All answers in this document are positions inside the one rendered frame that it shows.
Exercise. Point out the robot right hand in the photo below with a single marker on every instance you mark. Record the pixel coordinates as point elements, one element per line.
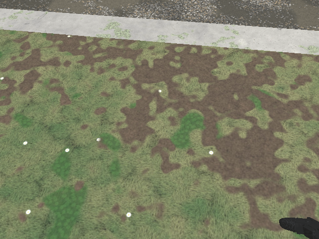
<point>309,227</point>

